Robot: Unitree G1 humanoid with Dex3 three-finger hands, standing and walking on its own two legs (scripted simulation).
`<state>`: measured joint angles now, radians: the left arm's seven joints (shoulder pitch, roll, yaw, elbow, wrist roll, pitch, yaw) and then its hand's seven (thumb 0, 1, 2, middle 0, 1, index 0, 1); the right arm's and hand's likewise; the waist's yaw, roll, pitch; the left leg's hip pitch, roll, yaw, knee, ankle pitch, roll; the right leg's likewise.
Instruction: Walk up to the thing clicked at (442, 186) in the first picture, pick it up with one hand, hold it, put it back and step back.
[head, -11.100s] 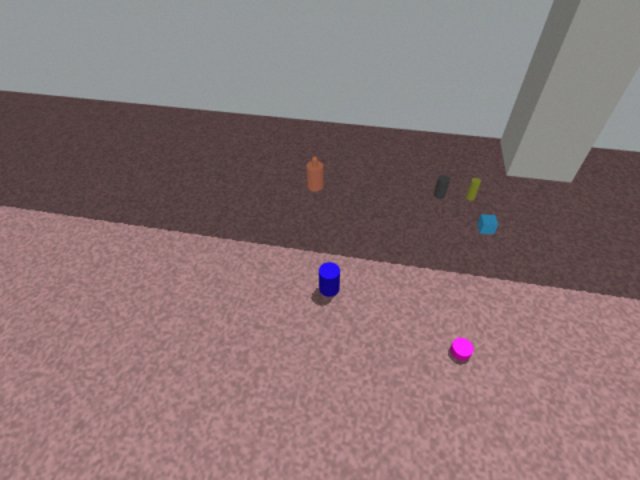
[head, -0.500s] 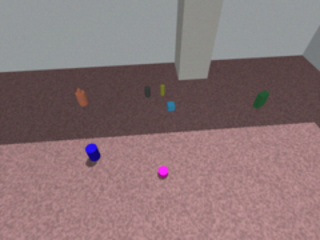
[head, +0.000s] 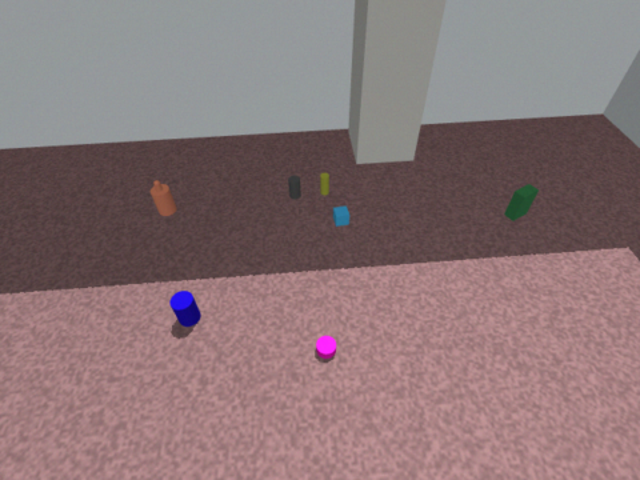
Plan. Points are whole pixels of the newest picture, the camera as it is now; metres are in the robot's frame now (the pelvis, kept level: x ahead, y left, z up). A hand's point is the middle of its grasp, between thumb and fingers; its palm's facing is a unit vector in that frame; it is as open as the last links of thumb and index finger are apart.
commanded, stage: stand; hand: left
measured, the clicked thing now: (294, 187) +1.49 +0.16 -0.73
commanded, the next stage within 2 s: walk up in 0.40 s
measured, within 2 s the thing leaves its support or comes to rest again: neither
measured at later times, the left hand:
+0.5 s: hand out of the picture +0.07 +0.26 -0.16, palm faces -0.01 -0.94 -0.33, open 7.4 cm
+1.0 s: hand (144, 478) +0.18 +0.28 -0.18, palm faces -0.03 -0.94 -0.35, open 7.4 cm
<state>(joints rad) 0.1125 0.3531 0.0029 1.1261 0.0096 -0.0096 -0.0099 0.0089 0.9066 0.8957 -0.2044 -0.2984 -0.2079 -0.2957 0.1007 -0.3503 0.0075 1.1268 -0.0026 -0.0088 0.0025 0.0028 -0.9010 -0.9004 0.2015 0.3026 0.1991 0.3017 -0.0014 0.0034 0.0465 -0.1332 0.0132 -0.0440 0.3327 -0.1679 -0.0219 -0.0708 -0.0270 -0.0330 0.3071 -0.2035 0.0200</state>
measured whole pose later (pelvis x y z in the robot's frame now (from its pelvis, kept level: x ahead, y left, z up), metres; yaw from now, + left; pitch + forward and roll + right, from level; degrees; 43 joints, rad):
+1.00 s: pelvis +0.17 +0.00 -0.03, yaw -2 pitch -4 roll +1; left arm 0.34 0.42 0.04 0.96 0.00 -0.04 -0.05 0.01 0.91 0.90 -0.20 -0.30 -0.21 -0.30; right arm 0.15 -0.37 -0.08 0.86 -0.01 -0.06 0.07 0.00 -0.90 -0.90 0.20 0.30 0.20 0.30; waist 0.04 -0.04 0.11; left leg -0.36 0.01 0.09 0.62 -0.20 0.05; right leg -0.27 -0.01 0.06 1.12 -0.45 -0.05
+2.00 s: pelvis +0.61 -0.03 -0.02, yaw -2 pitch -3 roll +2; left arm 0.25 0.42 0.05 0.88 0.01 -0.06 -0.09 0.01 0.91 0.90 -0.20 -0.30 -0.21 -0.30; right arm 0.30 -0.41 -0.05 0.83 -0.01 -0.08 0.05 0.00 -0.90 -0.90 0.20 0.30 0.20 0.30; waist -0.03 -0.03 0.08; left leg -0.13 0.04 0.13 0.50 -0.32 0.01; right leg -0.49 -0.10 -0.02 0.70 -0.22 -0.02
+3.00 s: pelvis +0.96 -0.06 -0.02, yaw -2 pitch -3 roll +1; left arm 0.22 0.40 0.04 0.87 0.00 -0.08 -0.04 0.01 0.91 0.90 -0.20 -0.30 -0.21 -0.30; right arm 0.32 -0.42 -0.04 0.88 0.00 -0.02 0.02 0.01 -0.90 -0.90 0.20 0.30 0.20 0.30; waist -0.02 0.05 0.10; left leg -0.33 0.03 0.01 0.99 -0.50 0.03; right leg -0.36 -0.04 -0.06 0.62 -0.22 -0.02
